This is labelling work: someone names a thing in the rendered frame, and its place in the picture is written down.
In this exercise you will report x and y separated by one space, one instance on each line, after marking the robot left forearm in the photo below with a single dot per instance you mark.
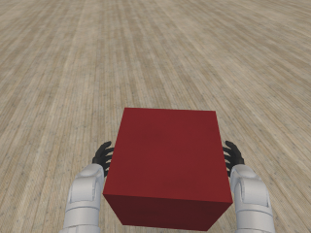
83 201

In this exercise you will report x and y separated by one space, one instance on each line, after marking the robot right forearm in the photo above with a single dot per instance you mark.
251 201

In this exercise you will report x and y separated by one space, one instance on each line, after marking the carton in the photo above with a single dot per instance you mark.
168 170

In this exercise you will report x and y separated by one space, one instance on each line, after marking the robot right hand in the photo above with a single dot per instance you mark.
235 157

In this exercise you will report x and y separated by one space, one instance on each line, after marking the robot left hand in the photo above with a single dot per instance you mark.
101 158

